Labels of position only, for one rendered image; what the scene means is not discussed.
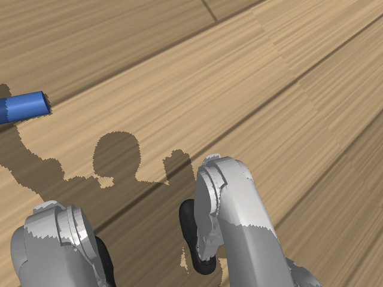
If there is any can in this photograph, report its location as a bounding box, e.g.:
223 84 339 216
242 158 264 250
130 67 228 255
0 91 50 124

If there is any left robot foot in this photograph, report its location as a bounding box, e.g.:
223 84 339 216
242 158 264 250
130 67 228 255
95 236 116 287

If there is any right robot foot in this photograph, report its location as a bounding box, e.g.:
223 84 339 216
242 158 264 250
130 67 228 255
179 199 216 275

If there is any right robot hand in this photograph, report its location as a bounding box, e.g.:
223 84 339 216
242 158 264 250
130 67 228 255
285 257 324 287

